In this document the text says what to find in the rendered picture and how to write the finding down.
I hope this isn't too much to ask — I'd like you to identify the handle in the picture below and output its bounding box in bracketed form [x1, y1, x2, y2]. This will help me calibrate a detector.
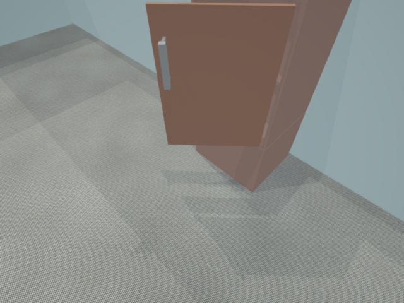
[158, 37, 171, 90]

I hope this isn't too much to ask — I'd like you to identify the cupboard door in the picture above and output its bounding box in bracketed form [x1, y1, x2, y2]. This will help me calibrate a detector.
[146, 2, 296, 147]

